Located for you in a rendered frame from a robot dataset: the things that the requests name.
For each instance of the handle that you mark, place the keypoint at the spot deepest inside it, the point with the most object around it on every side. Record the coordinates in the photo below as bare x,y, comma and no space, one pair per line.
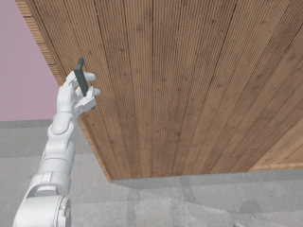
81,78

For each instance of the wardrobe door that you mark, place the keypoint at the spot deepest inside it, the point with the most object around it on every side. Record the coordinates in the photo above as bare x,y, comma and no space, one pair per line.
187,87
289,150

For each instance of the robot left upper arm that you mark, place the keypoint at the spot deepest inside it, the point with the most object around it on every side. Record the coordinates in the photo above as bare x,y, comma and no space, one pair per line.
45,211

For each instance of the left robot hand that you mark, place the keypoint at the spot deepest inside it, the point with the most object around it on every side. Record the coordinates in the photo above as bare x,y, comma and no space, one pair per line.
72,101

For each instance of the robot left forearm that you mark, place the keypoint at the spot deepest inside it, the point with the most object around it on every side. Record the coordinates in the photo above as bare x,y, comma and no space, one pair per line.
53,175

